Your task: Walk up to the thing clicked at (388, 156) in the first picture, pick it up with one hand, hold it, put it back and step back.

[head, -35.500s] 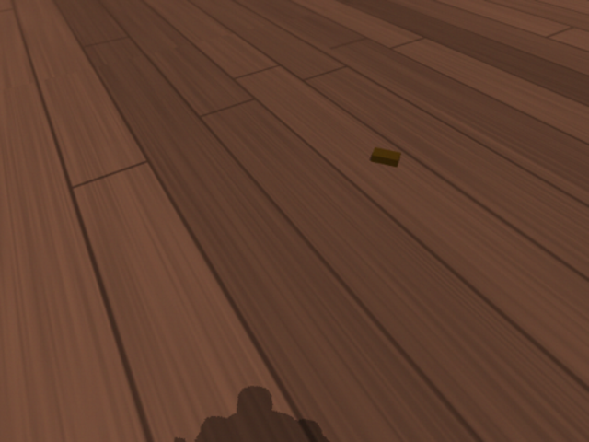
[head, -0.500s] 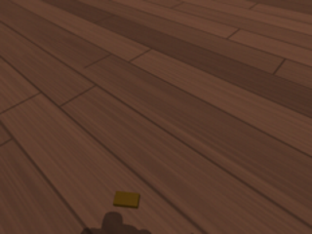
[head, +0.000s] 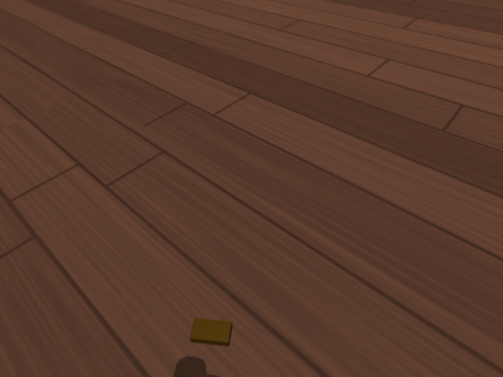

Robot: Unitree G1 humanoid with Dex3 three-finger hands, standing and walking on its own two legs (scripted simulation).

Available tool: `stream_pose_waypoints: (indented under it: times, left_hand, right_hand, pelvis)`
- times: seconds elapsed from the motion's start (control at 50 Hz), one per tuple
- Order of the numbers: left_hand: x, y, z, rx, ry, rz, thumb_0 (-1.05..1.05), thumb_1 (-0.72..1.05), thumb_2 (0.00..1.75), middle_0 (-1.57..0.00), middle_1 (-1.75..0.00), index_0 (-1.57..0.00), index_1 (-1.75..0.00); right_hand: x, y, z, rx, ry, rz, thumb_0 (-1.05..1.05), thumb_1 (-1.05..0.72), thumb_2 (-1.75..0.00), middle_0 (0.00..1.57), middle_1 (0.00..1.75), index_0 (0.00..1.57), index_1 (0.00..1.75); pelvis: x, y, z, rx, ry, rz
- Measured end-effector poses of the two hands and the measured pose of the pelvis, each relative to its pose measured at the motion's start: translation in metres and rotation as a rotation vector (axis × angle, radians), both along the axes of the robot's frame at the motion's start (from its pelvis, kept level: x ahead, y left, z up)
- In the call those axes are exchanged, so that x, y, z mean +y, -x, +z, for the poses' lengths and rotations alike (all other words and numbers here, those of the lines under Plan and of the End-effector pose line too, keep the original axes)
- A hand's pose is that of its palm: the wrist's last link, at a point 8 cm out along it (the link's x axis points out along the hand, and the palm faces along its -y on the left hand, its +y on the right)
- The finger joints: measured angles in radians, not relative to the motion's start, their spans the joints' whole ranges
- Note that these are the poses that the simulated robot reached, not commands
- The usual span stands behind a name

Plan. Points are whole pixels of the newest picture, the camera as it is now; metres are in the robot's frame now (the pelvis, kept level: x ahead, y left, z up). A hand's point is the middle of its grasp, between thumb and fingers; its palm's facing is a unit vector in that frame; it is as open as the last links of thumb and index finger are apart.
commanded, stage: stand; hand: left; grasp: from above
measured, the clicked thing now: (211, 331) +0.48 +0.23 -0.76
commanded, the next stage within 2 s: step back in 1.66 s
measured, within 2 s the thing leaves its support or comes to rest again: neither
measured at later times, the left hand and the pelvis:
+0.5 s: hand out of the picture +0.08 +0.23 -0.16, palm faces +0.03 -0.94 -0.33, open 7.4 cm; pelvis +0.01 -0.01 +0.00, yaw +0 degrees
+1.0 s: hand out of the picture +0.08 +0.24 -0.15, palm faces +0.02 -0.94 -0.34, open 7.4 cm; pelvis +0.01 -0.01 +0.00, yaw +0 degrees
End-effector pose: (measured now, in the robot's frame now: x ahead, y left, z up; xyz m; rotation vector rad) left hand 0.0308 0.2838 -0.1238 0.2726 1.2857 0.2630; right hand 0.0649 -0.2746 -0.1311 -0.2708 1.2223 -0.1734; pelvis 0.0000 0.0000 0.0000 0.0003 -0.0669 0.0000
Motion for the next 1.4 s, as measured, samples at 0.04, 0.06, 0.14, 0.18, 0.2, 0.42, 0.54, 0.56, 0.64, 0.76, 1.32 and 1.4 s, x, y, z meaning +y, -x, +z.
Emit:
stream_pose_waypoints:
  times: [0.04,0.06,0.14,0.18,0.2,0.42,0.54,0.56,0.64,0.76,1.32,1.4]
  left_hand:
    - [0.0,0.0,0.001,0.005,-0.002,0.0,0.0,0.9,0.9,-0.2,-0.3,-0.21,-0.31]
    - [-0.001,0.0,0.001,0.007,-0.003,0.0,0.0,0.9,0.9,-0.2,-0.3,-0.21,-0.31]
    - [-0.003,-0.002,0.001,0.014,-0.002,-0.002,0.0,0.9,0.9,-0.2,-0.3,-0.21,-0.31]
    - [-0.004,-0.004,0.001,0.015,-0.001,-0.003,0.0,0.9,0.9,-0.2,-0.3,-0.21,-0.31]
    - [-0.004,-0.006,0.0,0.014,0.001,-0.004,0.0,0.9,0.9,-0.2,-0.3,-0.21,-0.31]
    - [-0.01,-0.03,0.002,-0.013,0.012,-0.019,0.0,0.9,0.9,-0.2,-0.3,-0.21,-0.31]
    - [-0.011,-0.044,0.004,-0.041,0.011,-0.028,0.0,0.9,0.9,-0.2,-0.3,-0.21,-0.31]
    - [-0.011,-0.045,0.005,-0.045,0.011,-0.03,0.0,0.9,0.9,-0.2,-0.3,-0.21,-0.31]
    - [-0.01,-0.049,0.006,-0.054,0.009,-0.036,0.0,0.9,0.9,-0.2,-0.3,-0.21,-0.31]
    - [-0.007,-0.05,0.007,-0.053,0.006,-0.039,0.0,0.9,0.9,-0.2,-0.3,-0.21,-0.31]
    - [-0.006,-0.049,0.009,-0.039,-0.001,-0.046,0.0,0.9,0.9,-0.2,-0.3,-0.21,-0.3]
    - [-0.007,-0.051,0.01,-0.043,-0.001,-0.051,0.0,0.9,0.9,-0.2,-0.3,-0.21,-0.3]
  right_hand:
    - [-0.003,0.002,0.0,0.008,0.002,-0.002,0.0,-0.9,-0.9,0.2,0.3,0.21,0.3]
    - [-0.005,0.003,0.0,0.013,0.004,-0.004,0.0,-0.9,-0.9,0.2,0.3,0.21,0.3]
    - [-0.011,0.006,0.001,0.032,0.01,-0.009,0.0,-0.9,-0.9,0.2,0.3,0.21,0.3]
    - [-0.013,0.008,0.002,0.042,0.014,-0.011,0.0,-0.9,-0.9,0.2,0.3,0.21,0.3]
    - [-0.014,0.008,0.002,0.045,0.016,-0.011,0.0,-0.9,-0.9,0.2,0.3,0.21,0.3]
    - [-0.019,0.002,0.004,0.051,0.024,-0.008,0.0,-0.9,-0.9,0.2,0.3,0.21,0.3]
    - [-0.02,-0.007,0.005,0.029,0.025,-0.005,0.0,-0.9,-0.9,0.2,0.3,0.21,0.3]
    - [-0.02,-0.008,0.006,0.026,0.025,-0.005,0.0,-0.9,-0.9,0.2,0.3,0.21,0.3]
    - [-0.021,-0.012,0.007,0.015,0.025,-0.004,0.0,-0.9,-0.9,0.2,0.3,0.21,0.3]
    - [-0.022,-0.013,0.009,0.011,0.027,-0.004,0.0,-0.9,-0.9,0.2,0.3,0.21,0.3]
    - [-0.029,-0.013,0.008,0.027,0.025,-0.002,0.0,-0.9,-0.9,0.2,0.3,0.21,0.3]
    - [-0.03,-0.013,0.008,0.028,0.027,-0.004,0.0,-0.9,-0.9,0.2,0.3,0.21,0.3]
  pelvis:
    - [-0.002,0.0,0.0,0.0,0.0,0.0]
    - [-0.002,0.0,0.001,0.0,0.001,0.001]
    - [-0.005,-0.002,0.001,0.004,0.002,0.001]
    - [-0.006,-0.003,0.002,0.006,0.003,0.001]
    - [-0.007,-0.003,0.002,0.007,0.003,0.0]
    - [-0.009,-0.011,0.003,0.012,0.002,-0.003]
    - [-0.01,-0.012,0.004,0.012,0.002,-0.004]
    - [-0.01,-0.012,0.004,0.012,0.002,-0.004]
    - [-0.01,-0.013,0.004,0.013,0.003,-0.005]
    - [-0.01,-0.012,0.004,0.016,0.003,-0.006]
    - [-0.013,-0.016,0.005,0.026,-0.002,-0.008]
    - [-0.014,-0.016,0.005,0.027,-0.001,-0.008]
